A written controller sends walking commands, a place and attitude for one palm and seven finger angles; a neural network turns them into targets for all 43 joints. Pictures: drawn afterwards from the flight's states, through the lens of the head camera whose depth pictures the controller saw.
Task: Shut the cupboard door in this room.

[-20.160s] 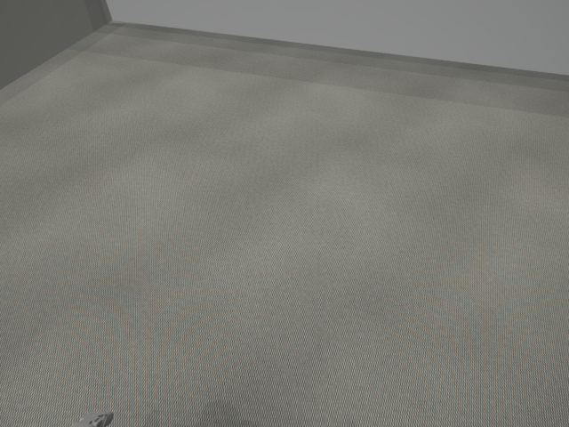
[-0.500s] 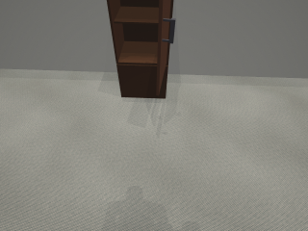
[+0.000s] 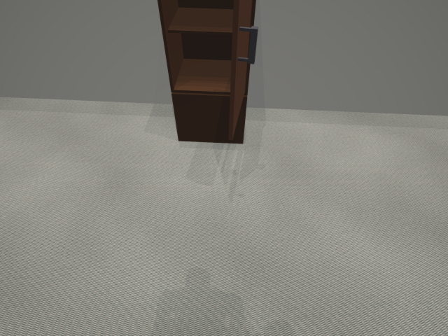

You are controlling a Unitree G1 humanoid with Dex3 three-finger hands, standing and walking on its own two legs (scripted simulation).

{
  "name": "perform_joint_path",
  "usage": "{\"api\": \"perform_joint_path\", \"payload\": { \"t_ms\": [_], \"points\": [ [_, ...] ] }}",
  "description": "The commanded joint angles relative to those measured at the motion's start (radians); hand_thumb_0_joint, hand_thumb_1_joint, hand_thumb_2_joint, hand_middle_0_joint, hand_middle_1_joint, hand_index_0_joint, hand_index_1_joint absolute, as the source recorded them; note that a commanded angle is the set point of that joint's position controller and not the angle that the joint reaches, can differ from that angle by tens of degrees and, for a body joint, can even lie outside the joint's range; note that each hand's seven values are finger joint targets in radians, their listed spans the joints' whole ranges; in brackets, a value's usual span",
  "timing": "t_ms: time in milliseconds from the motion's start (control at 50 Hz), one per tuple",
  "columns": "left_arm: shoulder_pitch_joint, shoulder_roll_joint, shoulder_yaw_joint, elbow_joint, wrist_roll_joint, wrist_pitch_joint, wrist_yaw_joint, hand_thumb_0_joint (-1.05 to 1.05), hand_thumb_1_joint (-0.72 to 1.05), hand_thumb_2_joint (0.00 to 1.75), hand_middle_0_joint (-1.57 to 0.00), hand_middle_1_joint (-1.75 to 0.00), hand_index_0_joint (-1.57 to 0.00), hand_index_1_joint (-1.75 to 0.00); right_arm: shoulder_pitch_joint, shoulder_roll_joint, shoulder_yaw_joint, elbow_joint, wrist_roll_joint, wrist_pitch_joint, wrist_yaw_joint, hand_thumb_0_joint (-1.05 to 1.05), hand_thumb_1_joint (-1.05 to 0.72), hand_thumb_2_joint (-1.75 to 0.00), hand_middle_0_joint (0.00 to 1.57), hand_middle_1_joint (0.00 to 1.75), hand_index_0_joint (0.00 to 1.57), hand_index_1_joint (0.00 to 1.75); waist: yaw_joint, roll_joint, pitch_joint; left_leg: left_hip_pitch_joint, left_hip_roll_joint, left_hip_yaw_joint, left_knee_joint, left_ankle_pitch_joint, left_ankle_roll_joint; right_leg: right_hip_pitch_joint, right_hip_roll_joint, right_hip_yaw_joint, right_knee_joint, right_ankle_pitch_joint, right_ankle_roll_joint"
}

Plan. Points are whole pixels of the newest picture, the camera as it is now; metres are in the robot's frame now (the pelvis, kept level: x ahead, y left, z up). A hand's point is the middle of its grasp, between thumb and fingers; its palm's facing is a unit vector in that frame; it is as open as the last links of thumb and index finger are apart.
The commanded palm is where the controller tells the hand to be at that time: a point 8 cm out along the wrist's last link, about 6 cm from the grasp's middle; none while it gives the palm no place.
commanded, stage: look at it before walking up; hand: left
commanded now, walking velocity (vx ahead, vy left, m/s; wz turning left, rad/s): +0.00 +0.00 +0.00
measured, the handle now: (247, 45) +1.03 -0.02 +0.05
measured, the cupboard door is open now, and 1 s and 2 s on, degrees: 82 82 82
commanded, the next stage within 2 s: walk around to get in front in 0.58 s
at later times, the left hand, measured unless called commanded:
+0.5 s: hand out of the picture -0.02 +0.17 -0.18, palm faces +0.04 -0.98 -0.18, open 7.4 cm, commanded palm none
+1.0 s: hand out of the picture +0.01 +0.19 -0.19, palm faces -0.08 -0.97 -0.22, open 7.4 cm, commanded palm none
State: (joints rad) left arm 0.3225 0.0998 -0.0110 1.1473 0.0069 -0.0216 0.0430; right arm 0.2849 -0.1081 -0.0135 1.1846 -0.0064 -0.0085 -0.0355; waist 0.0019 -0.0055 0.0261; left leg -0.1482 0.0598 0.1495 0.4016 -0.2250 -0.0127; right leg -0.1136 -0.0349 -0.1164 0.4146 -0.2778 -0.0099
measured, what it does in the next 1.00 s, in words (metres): stands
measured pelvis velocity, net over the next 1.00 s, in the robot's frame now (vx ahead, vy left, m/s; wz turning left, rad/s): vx -0.02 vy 0.01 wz -0.15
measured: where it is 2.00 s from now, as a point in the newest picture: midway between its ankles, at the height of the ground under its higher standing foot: outside the picture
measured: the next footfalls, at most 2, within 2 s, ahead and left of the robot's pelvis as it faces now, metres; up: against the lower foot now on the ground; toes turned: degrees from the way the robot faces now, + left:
left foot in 1.58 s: +0.06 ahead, +0.14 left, +0.00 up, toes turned -25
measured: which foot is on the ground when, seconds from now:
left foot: down 0.00-1.00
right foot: down 0.00-1.00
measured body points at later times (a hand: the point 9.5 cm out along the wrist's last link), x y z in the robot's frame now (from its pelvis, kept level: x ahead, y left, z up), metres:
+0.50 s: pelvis +0.00 +0.01 +0.00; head +0.01 +0.01 +0.45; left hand -0.02 +0.22 -0.16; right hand -0.01 -0.20 -0.16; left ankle -0.01 +0.12 -0.74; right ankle -0.03 -0.10 -0.74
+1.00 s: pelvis -0.02 +0.01 -0.02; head +0.02 +0.00 +0.43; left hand +0.02 +0.24 -0.17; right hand -0.02 -0.23 -0.18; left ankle -0.01 +0.12 -0.74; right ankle -0.04 -0.09 -0.72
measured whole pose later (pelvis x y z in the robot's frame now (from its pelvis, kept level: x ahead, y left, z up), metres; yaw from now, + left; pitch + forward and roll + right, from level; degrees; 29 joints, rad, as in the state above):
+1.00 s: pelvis -0.02 +0.01 -0.02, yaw -8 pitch -1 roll +2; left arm 0.26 0.17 0.07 1.04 0.03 0.05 0.01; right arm 0.20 -0.15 -0.07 1.06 -0.02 0.01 -0.03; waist 0.02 -0.01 0.10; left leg -0.24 0.11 0.29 0.59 -0.32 0.01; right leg -0.36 -0.04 -0.05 0.81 -0.45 0.00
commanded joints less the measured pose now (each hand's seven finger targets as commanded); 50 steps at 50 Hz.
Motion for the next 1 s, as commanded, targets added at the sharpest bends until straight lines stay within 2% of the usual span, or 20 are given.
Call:
{"api": "perform_joint_path", "payload": {
  "t_ms": [0, 80, 240, 320, 500, 660, 700, 780, 820, 860, 900, 920, 940, 980],
  "points": [
    [0.081, 0.093, 0.016, -0.017, 0.001, -0.006, 0.007, 0.00, 0.90, 0.90, -0.20, -0.30, -0.20, -0.30, 0.073, -0.069, -0.011, -0.025, 0.001, -0.013, 0.000, 0.00, -0.90, -0.90, 0.20, 0.30, 0.20, 0.30, -0.008, 0.001, 0.071, 0.017, 0.075, -0.095, -0.055, 0.144, 0.024, -0.091, -0.105, 0.107, -0.099, 0.217, -0.006],
    [0.082, 0.099, 0.017, -0.018, 0.002, -0.008, 0.006, 0.00, 0.90, 0.90, -0.20, -0.30, -0.20, -0.30, 0.066, -0.078, -0.011, -0.030, -0.001, -0.015, 0.000, 0.00, -0.90, -0.90, 0.20, 0.30, 0.20, 0.30, -0.008, 0.005, 0.050, 0.027, 0.075, -0.096, -0.050, 0.164, 0.024, -0.073, -0.107, 0.106, -0.095, 0.249, -0.008],
    [0.073, 0.106, 0.017, -0.019, 0.002, -0.006, 0.005, 0.00, 0.90, 0.90, -0.20, -0.30, -0.20, -0.30, 0.062, -0.089, -0.011, -0.036, 0.000, -0.015, -0.001, 0.00, -0.90, -0.90, 0.20, 0.30, 0.20, 0.30, -0.006, 0.008, 0.069, 0.022, 0.077, -0.100, -0.060, 0.153, 0.025, -0.075, -0.105, 0.103, -0.102, 0.217, -0.006],
    [0.068, 0.115, 0.019, -0.022, 0.002, -0.006, 0.005, 0.00, 0.90, 0.90, -0.20, -0.30, -0.20, -0.30, 0.068, -0.097, -0.011, -0.036, 0.001, -0.018, -0.001, 0.00, -0.90, -0.90, 0.20, 0.30, 0.20, 0.30, -0.005, -0.003, 0.046, 0.026, 0.078, -0.105, -0.057, 0.179, 0.028, -0.050, -0.104, 0.098, -0.097, 0.236, -0.006],
    [0.058, 0.124, 0.021, -0.028, 0.002, -0.005, 0.004, 0.00, 0.90, 0.90, -0.20, -0.30, -0.20, -0.30, 0.067, -0.104, -0.013, -0.037, 0.000, -0.020, 0.001, 0.00, -0.90, -0.90, 0.20, 0.30, 0.20, 0.30, -0.004, -0.016, 0.070, 0.016, 0.078, -0.107, -0.075, 0.150, 0.030, -0.060, -0.104, 0.098, -0.104, 0.196, -0.004],
    [0.044, 0.139, 0.025, -0.034, 0.003, -0.006, 0.002, 0.00, 0.90, 0.90, -0.20, -0.30, -0.20, -0.30, 0.060, -0.117, -0.016, -0.042, 0.000, -0.023, 0.002, 0.00, -0.90, -0.90, 0.20, 0.30, 0.20, 0.30, -0.004, 0.001, 0.064, 0.013, 0.077, -0.111, -0.077, 0.146, 0.033, -0.055, -0.104, 0.098, -0.105, 0.183, -0.005],
    [0.044, 0.125, 0.030, -0.036, 0.003, 0.007, 0.002, 0.00, 0.90, 0.90, -0.20, -0.30, -0.20, -0.30, 0.058, -0.103, -0.020, -0.043, -0.002, -0.015, -0.002, 0.00, -0.90, -0.90, 0.20, 0.30, 0.20, 0.30, -0.004, 0.018, 0.074, 0.025, 0.086, -0.088, -0.049, 0.152, 0.030, -0.089, -0.101, 0.110, -0.083, 0.206, -0.005],
    [0.000, 0.159, 0.061, -0.075, 0.009, 0.029, -0.009, 0.00, 0.90, 0.90, -0.20, -0.30, -0.20, -0.30, 0.035, -0.136, -0.048, -0.076, -0.004, 0.005, -0.008, 0.00, -0.90, -0.90, 0.20, 0.30, 0.20, 0.30, -0.015, 0.015, 0.064, 0.017, 0.118, -0.060, 0.018, 0.105, 0.031, -0.169, -0.087, 0.140, 0.004, 0.220, -0.018],
    [-0.023, 0.168, 0.074, -0.107, 0.012, 0.042, -0.016, 0.00, 0.90, 0.90, -0.20, -0.30, -0.20, -0.30, 0.014, -0.162, -0.062, -0.106, -0.004, 0.013, -0.009, 0.00, -0.90, -0.90, 0.20, 0.30, 0.20, 0.30, -0.014, 0.046, 0.058, 0.002, 0.155, -0.085, 0.010, 0.042, 0.047, -0.219, -0.060, 0.138, 0.069, 0.161, -0.017],
    [-0.023, 0.156, 0.082, -0.136, 0.016, 0.049, -0.025, 0.00, 0.90, 0.90, -0.20, -0.30, -0.20, -0.30, -0.007, -0.194, -0.079, -0.135, -0.007, 0.013, -0.010, 0.00, -0.90, -0.90, 0.20, 0.30, 0.20, 0.30, -0.009, 0.108, 0.029, 0.010, 0.229, -0.136, -0.025, 0.005, 0.088, -0.274, -0.022, 0.111, 0.196, 0.096, -0.006],
    [-0.038, 0.138, 0.090, -0.167, 0.021, 0.059, -0.032, 0.00, 0.90, 0.90, -0.20, -0.30, -0.20, -0.30, -0.018, -0.217, -0.093, -0.156, -0.010, 0.005, -0.009, 0.00, -0.90, -0.90, 0.20, 0.30, 0.20, 0.30, -0.013, 0.212, 0.002, 0.017, 0.335, -0.179, -0.079, 0.069, 0.161, -0.334, -0.004, 0.060, 0.431, -0.153, 0.011],
    [-0.048, 0.134, 0.094, -0.182, 0.021, 0.062, -0.035, 0.00, 0.90, 0.90, -0.20, -0.30, -0.20, -0.30, -0.025, -0.221, -0.095, -0.170, -0.011, 0.004, -0.007, 0.00, -0.90, -0.90, 0.20, 0.30, 0.20, 0.30, -0.016, 0.210, -0.012, 0.019, 0.363, -0.177, -0.085, 0.098, 0.186, -0.355, -0.018, 0.065, 0.506, -0.234, 0.013],
    [-0.057, 0.128, 0.097, -0.195, 0.023, 0.062, -0.038, 0.00, 0.90, 0.90, -0.20, -0.30, -0.20, -0.30, -0.047, -0.224, -0.098, -0.178, -0.015, 0.002, -0.005, 0.00, -0.90, -0.90, 0.20, 0.30, 0.20, 0.30, -0.012, 0.195, -0.011, 0.007, 0.374, -0.150, -0.070, 0.135, 0.190, -0.358, -0.031, 0.066, 0.518, -0.250, 0.015],
    [-0.030, 0.123, 0.101, -0.203, 0.022, 0.056, -0.044, 0.00, 0.90, 0.90, -0.20, -0.30, -0.20, -0.30, -0.101, -0.230, -0.101, -0.198, -0.020, 0.003, 0.000, 0.00, -0.90, -0.90, 0.20, 0.30, 0.20, 0.30, 0.016, 0.157, -0.014, -0.060, 0.353, -0.074, 0.006, 0.187, 0.152, -0.254, -0.036, 0.052, 0.409, -0.184, 0.016]
  ]
}}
